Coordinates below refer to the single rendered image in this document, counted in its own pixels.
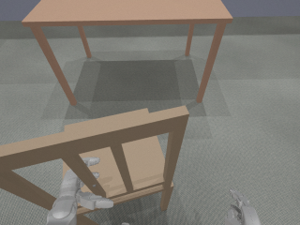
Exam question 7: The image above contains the robot left hand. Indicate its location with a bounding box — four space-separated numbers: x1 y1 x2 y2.
58 157 113 210

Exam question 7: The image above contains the robot right hand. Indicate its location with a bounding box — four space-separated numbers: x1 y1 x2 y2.
224 188 262 225

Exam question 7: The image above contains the chair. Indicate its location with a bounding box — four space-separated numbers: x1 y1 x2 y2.
0 105 189 225

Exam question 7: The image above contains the table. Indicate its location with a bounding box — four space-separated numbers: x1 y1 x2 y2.
21 0 233 106

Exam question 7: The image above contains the robot left forearm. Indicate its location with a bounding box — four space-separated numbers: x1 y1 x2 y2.
46 195 78 225

